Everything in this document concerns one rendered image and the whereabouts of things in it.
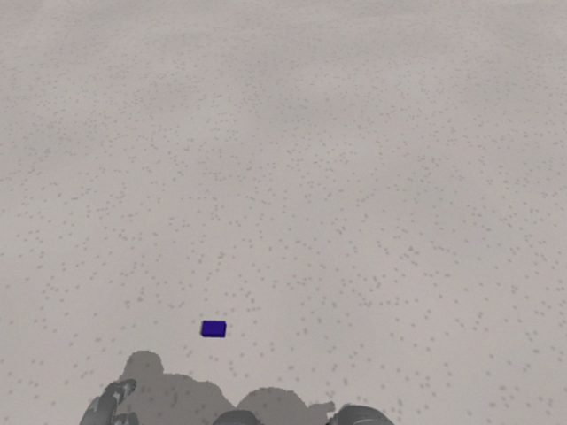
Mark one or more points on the small box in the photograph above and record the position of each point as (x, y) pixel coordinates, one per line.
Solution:
(213, 329)

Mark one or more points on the left robot hand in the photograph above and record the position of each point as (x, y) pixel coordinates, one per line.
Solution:
(101, 410)

